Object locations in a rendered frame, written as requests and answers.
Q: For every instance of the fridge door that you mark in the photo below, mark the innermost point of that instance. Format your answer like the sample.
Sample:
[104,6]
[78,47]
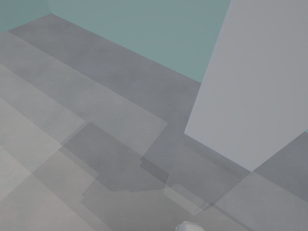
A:
[254,100]

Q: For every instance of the robot right thigh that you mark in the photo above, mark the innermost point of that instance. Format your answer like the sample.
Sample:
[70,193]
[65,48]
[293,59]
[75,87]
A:
[189,226]

